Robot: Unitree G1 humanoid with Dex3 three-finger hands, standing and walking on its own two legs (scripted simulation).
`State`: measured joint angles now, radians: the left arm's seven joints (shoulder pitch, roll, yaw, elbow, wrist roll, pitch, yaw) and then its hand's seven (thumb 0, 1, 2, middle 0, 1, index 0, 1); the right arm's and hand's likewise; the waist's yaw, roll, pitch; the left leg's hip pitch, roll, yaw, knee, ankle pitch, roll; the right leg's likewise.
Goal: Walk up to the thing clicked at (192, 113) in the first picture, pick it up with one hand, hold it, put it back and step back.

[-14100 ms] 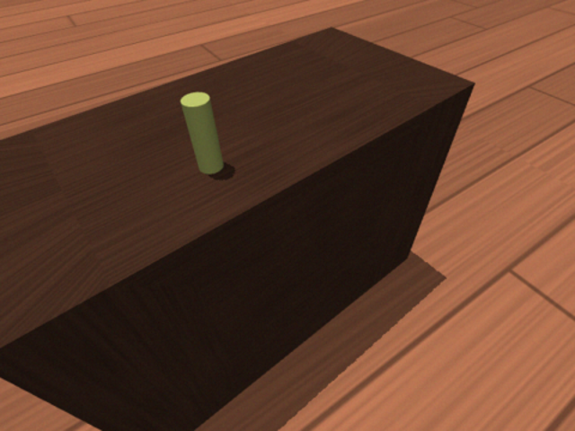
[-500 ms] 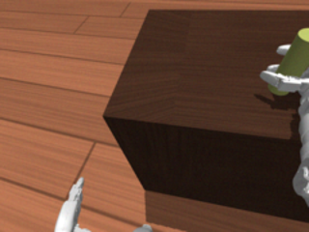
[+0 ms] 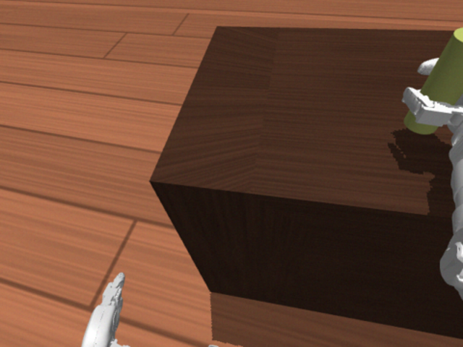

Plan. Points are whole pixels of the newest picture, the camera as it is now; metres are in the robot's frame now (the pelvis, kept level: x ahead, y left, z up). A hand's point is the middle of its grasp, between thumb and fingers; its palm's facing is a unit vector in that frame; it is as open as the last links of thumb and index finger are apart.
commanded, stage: settle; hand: right
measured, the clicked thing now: (444, 86) +0.51 -0.24 +0.18
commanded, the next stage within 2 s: lift in 0.40 s
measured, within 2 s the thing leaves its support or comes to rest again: neither
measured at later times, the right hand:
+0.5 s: hand (435, 78) +0.50 -0.22 +0.20, palm faces +0.18 +0.98 +0.02, open 6.9 cm
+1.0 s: hand (454, 64) +0.47 -0.21 +0.24, palm faces +0.17 +0.99 +0.01, open 6.9 cm
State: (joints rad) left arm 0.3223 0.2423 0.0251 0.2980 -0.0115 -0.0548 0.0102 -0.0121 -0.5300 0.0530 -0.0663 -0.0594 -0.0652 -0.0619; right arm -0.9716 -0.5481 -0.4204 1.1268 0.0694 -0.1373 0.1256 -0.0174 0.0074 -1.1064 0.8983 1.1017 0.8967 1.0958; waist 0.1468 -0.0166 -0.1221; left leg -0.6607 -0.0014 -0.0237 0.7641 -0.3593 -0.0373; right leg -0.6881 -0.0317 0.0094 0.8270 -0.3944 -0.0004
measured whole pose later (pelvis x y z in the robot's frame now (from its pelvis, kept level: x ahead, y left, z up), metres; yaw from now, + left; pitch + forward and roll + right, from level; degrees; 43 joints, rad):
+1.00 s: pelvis +0.01 +0.00 +0.02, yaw +0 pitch +8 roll +1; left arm 0.35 0.24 0.05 0.38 -0.03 -0.10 0.03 -0.01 -0.52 0.05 -0.05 -0.06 -0.06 -0.06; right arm -0.85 -0.43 -0.36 0.81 0.13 0.09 0.10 -0.02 0.04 -1.15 0.90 1.12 0.91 1.11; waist 0.06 -0.04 -0.12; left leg -0.44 0.01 -0.04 0.61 -0.31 -0.03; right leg -0.45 -0.02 -0.01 0.65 -0.33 0.00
